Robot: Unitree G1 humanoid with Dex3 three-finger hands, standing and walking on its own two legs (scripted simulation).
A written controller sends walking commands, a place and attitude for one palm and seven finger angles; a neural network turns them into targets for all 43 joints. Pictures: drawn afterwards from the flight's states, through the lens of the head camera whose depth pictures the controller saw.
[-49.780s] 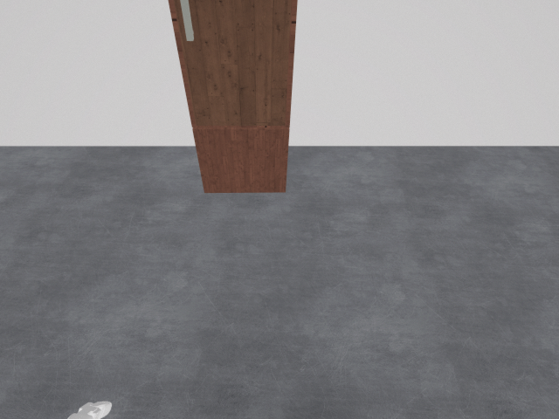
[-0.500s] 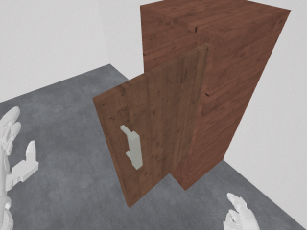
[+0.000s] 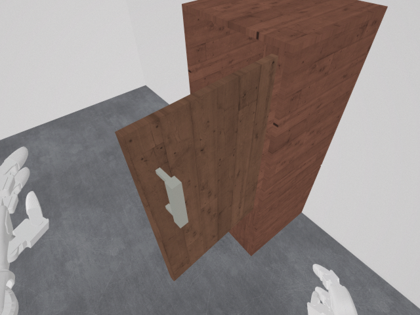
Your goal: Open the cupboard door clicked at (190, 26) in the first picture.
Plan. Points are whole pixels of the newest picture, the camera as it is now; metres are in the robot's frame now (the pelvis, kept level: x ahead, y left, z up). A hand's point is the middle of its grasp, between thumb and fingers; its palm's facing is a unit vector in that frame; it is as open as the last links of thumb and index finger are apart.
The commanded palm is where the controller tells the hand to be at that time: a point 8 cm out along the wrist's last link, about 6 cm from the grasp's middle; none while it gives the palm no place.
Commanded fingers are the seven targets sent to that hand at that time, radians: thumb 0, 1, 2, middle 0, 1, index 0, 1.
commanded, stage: step back with the hand held close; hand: left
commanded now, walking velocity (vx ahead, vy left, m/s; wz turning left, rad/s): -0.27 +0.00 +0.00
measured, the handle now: (171, 198) +0.31 +0.12 +0.08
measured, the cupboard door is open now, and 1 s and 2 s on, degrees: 95 95 95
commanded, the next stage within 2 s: stop stepping back and stand still in 0.90 s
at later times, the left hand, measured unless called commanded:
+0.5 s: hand out of the picture +0.13 +0.29 +0.15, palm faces +0.39 -0.76 -0.52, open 7.4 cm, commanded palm +0.07 +0.33 +0.17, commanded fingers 0.00 0.90 0.90 -0.20 -0.30 -0.20 -0.30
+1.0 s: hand out of the picture +0.02 +0.29 +0.17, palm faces +0.43 -0.78 -0.45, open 7.4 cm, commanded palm -0.04 +0.32 +0.17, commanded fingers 0.00 0.90 0.90 -0.20 -0.30 -0.20 -0.30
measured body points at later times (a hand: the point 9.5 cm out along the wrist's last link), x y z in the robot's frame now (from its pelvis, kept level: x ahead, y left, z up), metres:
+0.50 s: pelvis -0.08 +0.03 -0.02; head -0.06 +0.04 +0.43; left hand +0.10 +0.33 +0.18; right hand +0.09 -0.21 -0.09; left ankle +0.00 +0.11 -0.74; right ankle -0.02 -0.10 -0.74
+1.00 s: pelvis -0.19 +0.03 -0.01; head -0.15 +0.06 +0.44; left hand -0.01 +0.33 +0.19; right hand -0.03 -0.20 -0.09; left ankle -0.09 +0.13 -0.74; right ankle -0.24 -0.11 -0.68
